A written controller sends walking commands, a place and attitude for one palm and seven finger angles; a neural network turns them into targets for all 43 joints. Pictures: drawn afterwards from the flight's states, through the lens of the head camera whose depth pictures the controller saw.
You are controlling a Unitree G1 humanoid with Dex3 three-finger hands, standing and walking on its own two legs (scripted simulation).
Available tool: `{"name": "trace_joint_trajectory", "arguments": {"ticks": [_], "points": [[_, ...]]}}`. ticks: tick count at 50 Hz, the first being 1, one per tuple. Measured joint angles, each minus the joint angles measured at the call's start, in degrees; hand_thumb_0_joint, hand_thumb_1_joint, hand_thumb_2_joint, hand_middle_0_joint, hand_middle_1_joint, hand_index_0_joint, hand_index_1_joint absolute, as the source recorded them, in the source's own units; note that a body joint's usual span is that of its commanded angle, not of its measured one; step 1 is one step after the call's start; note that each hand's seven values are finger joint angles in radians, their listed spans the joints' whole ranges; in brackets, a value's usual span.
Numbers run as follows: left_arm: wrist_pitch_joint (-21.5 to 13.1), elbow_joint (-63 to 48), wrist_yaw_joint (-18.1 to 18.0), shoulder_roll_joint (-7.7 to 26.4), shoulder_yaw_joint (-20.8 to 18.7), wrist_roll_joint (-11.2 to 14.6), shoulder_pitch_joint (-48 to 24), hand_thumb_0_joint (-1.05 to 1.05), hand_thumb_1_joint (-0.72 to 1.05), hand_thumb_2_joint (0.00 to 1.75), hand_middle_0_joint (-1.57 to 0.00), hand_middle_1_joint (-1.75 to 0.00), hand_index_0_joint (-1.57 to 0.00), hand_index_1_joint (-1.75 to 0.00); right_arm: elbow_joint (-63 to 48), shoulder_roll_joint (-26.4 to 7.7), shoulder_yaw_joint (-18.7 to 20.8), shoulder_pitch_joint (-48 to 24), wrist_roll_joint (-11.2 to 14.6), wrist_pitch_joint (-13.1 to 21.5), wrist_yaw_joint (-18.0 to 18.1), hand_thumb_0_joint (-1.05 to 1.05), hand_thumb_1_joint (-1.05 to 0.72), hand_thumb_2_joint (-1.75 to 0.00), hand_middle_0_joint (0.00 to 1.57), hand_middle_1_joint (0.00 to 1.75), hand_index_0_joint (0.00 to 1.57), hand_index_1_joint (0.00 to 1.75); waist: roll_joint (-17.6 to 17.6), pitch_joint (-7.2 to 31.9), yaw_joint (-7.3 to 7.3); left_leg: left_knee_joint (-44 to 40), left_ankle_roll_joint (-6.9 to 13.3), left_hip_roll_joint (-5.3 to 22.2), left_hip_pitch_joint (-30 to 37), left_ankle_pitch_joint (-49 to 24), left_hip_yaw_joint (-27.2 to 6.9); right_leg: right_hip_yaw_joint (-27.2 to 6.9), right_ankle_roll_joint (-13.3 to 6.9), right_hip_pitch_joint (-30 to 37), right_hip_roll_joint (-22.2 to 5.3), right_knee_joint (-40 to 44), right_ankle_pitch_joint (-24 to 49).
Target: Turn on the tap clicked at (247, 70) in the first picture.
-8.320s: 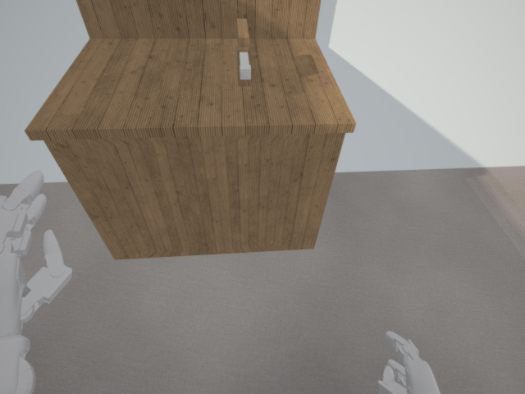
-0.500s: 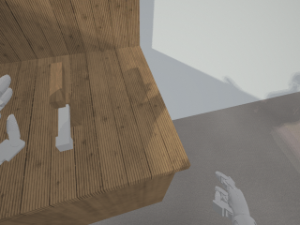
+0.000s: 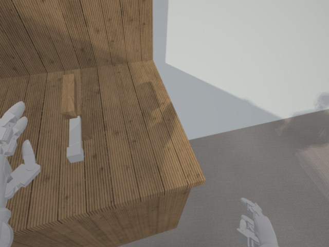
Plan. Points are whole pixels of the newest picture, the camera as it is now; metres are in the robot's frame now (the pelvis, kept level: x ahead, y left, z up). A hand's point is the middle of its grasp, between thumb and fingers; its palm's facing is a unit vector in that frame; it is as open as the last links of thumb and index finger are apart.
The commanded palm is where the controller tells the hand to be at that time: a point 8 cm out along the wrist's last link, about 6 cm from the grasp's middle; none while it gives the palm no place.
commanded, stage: look again from close up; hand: left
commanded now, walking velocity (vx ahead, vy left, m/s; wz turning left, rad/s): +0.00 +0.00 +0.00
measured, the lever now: (75, 153) +0.29 +0.23 +0.08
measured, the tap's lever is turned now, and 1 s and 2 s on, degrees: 0 0 0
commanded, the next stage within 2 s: shuffle to correct the standing spot in 0.08 s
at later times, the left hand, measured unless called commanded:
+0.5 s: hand (51, 174) +0.20 +0.22 +0.16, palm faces +0.30 -0.87 -0.38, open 7.4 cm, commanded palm +0.15 +0.26 +0.17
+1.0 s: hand (82, 185) +0.19 +0.16 +0.16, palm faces +0.26 -0.88 -0.39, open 7.4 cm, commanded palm +0.14 +0.21 +0.17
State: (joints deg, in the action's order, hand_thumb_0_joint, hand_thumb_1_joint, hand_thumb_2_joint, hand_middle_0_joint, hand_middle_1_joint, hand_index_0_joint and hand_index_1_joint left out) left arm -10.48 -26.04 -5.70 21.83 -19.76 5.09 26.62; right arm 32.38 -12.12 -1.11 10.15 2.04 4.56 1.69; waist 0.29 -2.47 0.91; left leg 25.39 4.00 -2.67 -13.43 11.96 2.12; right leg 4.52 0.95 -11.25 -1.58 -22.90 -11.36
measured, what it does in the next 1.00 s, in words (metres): shifts its weight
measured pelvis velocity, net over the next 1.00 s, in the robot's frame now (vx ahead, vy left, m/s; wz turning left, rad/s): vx -0.04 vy -0.06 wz -0.05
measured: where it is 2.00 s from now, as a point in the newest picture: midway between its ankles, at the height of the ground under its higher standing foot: outside the picture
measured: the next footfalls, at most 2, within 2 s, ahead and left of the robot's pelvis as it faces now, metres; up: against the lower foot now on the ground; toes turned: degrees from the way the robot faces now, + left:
none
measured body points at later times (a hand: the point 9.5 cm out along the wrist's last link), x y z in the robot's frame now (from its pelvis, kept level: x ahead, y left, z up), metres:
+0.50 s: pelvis -0.02 -0.02 +0.00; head +0.02 +0.00 +0.45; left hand +0.18 +0.26 +0.18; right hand +0.17 -0.23 -0.07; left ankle +0.02 +0.07 -0.74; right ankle +0.01 -0.13 -0.74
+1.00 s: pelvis -0.04 -0.06 -0.01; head +0.00 -0.06 +0.44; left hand +0.17 +0.20 +0.18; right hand +0.13 -0.31 -0.08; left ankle +0.02 +0.07 -0.74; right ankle +0.01 -0.13 -0.74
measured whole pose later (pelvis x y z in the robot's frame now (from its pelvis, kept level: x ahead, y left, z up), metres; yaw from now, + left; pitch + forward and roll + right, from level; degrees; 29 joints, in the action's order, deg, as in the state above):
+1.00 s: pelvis -0.04 -0.06 -0.01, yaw -3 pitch +0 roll -1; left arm -9.3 -32.9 -5.2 21.7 -19.7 5.7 29.3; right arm 31.2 -12.5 0.3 11.0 0.4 4.9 3.1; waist -0.6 -4.3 0.4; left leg 30.1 -1.1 4.1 -19.2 11.3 1.9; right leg 4.6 -4.5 -16.4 4.9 -24.1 -8.5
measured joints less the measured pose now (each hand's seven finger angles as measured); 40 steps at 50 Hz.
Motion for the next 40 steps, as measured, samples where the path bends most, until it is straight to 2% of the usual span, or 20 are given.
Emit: {"name": "trace_joint_trajectory", "arguments": {"ticks": [4, 7, 16, 29, 40], "points": [[0.72, 0.16, 0.10, -1.36, 1.93, -0.56, 0.61, 0.02, 0.89, 0.90, -0.21, -0.31, -0.21, -0.30, 0.08, -0.20, -0.06, 0.92, -0.17, 0.02, 0.42, 0.01, -0.90, -0.90, 0.20, 0.30, 0.20, 0.30, 0.03, 0.02, -0.11, 0.26, -0.04, 0.35, -0.02, -0.03, -0.05, 0.05, -0.19, 0.26, 0.37, 0.39, 0.36], [0.91, -0.60, -0.06, -1.16, 2.30, -0.86, 0.56, 0.02, 0.89, 0.90, -0.21, -0.31, -0.21, -0.30, 0.21, -0.26, -0.10, 1.36, -0.32, 0.18, 0.70, 0.01, -0.90, -0.90, 0.20, 0.30, 0.20, 0.30, 0.06, -0.29, -0.13, 0.60, -0.15, 0.58, -0.14, 0.02, -0.21, 0.21, -0.33, 0.43, 0.60, 0.57, 0.55], [-0.01, -2.03, -0.51, 0.09, -0.17, -0.47, 0.02, 0.02, 0.89, 0.90, -0.21, -0.31, -0.21, -0.30, 0.12, 0.35, -0.34, 1.38, -0.60, 0.59, 1.06, 0.01, -0.90, -0.90, 0.20, 0.30, 0.20, 0.30, -0.23, -0.70, 0.14, -0.11, -0.51, 0.94, 0.21, -0.47, 0.32, -0.34, -0.48, 0.44, 0.95, 1.13, 1.20], [-0.94, -5.73, 1.03, -0.13, -0.26, -0.46, 1.20, 0.02, 0.89, 0.90, -0.21, -0.31, -0.21, -0.30, -2.45, 2.04, -0.79, -0.65, -1.73, 0.64, 0.06, 0.01, -0.90, -0.90, 0.21, 0.30, 0.20, 0.30, 0.62, -3.32, 1.23, 1.69, -2.12, 3.30, -3.08, -1.26, 1.02, -1.02, -2.24, -3.24, 3.13, -0.39, 2.49], [0.97, -4.98, 0.25, -0.52, -0.68, 0.22, 1.98, 0.02, 0.89, 0.90, -0.21, -0.31, -0.21, -0.30, -0.91, 0.64, -0.02, 0.75, -1.35, 0.52, 1.28, 0.01, -0.90, -0.90, 0.21, 0.30, 0.20, 0.30, -0.80, -1.05, 0.66, 2.57, -3.88, 5.34, -3.57, -1.09, 0.66, -0.75, -4.01, -3.49, 5.14, -0.28, 2.80]]}}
